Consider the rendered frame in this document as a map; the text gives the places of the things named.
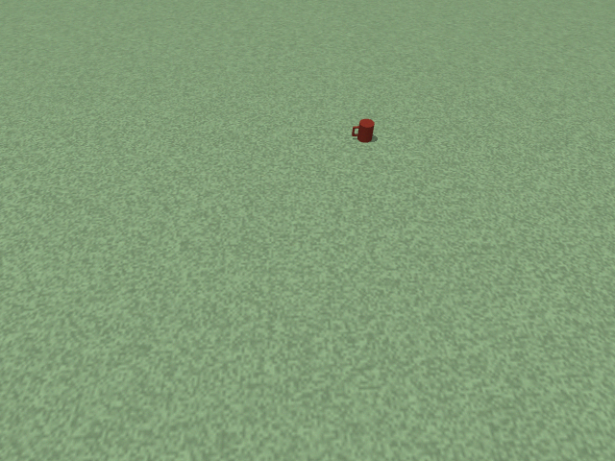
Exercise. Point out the mug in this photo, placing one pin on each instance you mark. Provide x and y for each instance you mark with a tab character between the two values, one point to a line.
365	130

